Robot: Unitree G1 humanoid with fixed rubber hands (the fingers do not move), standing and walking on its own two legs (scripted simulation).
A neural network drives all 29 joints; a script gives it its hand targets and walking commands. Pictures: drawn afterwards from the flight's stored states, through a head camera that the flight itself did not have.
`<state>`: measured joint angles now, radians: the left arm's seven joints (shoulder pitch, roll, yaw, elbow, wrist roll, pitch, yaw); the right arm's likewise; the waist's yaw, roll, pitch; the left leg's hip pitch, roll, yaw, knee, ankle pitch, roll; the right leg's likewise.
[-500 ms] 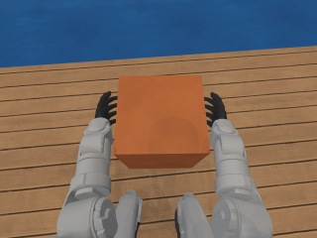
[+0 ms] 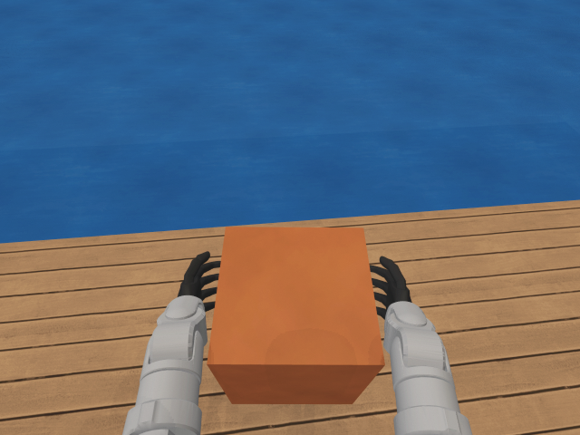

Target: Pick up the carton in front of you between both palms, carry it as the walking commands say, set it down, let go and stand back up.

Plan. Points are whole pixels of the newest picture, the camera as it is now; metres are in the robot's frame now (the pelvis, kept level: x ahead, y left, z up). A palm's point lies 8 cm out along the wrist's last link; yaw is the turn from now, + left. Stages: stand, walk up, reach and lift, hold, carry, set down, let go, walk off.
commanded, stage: reach and lift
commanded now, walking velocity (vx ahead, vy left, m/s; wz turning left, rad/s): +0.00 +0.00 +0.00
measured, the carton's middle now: (293, 321) +0.32 +0.00 -0.07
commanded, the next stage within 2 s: hold in 1.10 s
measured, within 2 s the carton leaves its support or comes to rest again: neither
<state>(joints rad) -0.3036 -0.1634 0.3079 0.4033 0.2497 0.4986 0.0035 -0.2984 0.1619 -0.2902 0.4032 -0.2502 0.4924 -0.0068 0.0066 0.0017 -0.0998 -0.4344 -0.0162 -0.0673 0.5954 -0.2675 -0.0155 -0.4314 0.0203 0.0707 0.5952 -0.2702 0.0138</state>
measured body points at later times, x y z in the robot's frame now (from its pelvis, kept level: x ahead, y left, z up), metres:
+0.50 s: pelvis -0.01 +0.00 +0.01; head -0.02 +0.00 +0.46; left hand +0.31 +0.15 +0.03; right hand +0.31 -0.15 +0.03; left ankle +0.02 +0.13 -0.73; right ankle +0.02 -0.13 -0.73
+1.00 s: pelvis +0.01 +0.00 +0.02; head -0.02 +0.00 +0.47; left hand +0.31 +0.15 +0.04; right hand +0.31 -0.15 +0.04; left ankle +0.02 +0.13 -0.73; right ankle +0.02 -0.13 -0.73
